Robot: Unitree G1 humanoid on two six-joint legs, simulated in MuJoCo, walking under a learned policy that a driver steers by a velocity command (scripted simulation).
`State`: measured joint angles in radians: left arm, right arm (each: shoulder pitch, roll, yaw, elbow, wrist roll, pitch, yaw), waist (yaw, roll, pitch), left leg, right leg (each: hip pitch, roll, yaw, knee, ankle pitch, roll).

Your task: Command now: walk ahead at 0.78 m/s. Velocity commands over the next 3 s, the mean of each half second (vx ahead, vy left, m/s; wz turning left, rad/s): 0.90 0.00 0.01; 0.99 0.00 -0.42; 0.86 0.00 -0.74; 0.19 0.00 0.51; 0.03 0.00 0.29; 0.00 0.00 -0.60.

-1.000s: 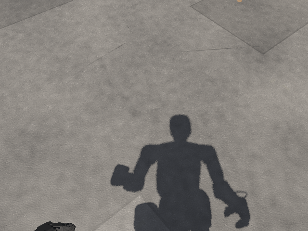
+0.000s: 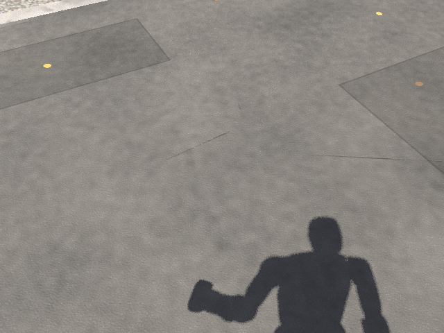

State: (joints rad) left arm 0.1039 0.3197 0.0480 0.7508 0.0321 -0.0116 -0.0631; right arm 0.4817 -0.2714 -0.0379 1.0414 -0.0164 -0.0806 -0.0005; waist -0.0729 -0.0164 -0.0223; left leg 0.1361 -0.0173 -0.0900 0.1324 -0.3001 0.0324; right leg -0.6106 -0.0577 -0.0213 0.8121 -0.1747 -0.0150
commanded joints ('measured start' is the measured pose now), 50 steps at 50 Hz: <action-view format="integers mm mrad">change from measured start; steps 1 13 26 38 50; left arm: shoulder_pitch -201 201 412 268 -28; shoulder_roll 34 71 81 -30 15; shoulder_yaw -2 27 13 -6 -16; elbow -131 54 192 106 -21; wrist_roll -1 -1 -36 -8 -16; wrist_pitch -11 -65 -123 -36 -28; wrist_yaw -9 41 53 30 -11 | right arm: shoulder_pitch -40 -169 -589 -171 -64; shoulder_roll -163 -67 -33 -33 -149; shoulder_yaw -29 -7 33 -19 -25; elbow -45 -149 -340 -137 -119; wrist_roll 1 -31 -8 -21 1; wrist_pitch -26 -17 11 -44 -50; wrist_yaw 2 44 64 12 -39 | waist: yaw -1 58 82 95 134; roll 141 -69 -3 35 92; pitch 207 28 171 53 97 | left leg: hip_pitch -208 -787 -685 -301 -39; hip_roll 237 138 47 275 208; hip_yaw -117 4 228 -107 398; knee -171 1136 436 11 127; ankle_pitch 28 75 451 -58 1287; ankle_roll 163 85 93 106 -34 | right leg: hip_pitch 8 469 656 28 113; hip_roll -1 -186 -118 -82 108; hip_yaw -55 396 -26 120 -219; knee -117 -650 -821 509 -117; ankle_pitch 44 -453 671 -35 280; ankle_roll -19 -166 -146 -105 -163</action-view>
